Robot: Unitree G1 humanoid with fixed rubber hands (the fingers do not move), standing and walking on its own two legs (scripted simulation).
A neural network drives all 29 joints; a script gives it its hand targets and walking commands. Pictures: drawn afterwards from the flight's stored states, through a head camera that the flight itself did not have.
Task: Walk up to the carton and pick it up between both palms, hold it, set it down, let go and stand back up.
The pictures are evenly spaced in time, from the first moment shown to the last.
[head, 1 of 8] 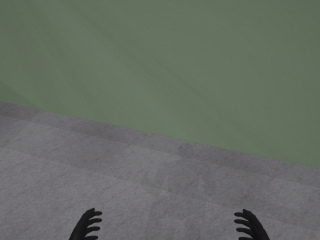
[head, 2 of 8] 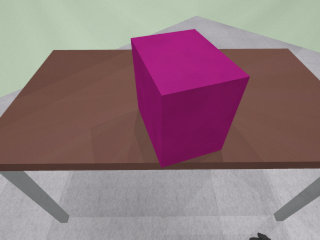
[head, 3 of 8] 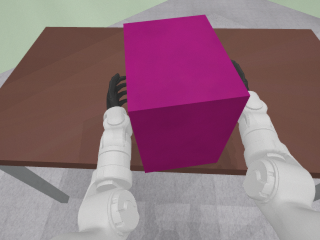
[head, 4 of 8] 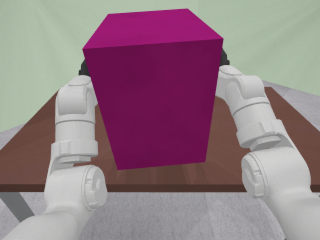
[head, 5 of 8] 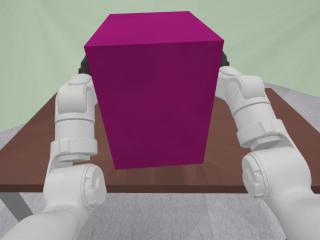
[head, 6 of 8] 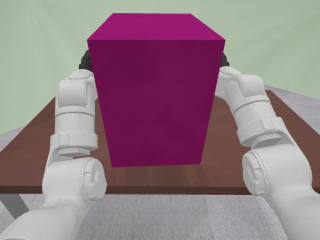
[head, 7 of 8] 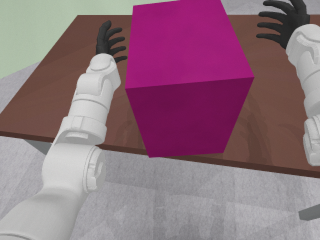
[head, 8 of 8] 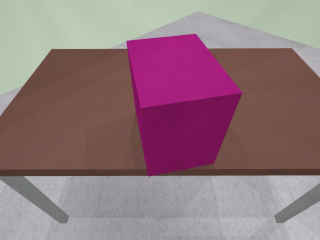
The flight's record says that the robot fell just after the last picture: no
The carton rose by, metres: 0.23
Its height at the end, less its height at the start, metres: +0.00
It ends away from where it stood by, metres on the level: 0.02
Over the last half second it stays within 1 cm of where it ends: yes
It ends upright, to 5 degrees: yes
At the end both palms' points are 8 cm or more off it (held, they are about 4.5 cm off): yes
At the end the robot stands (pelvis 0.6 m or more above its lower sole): yes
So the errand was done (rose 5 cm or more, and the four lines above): yes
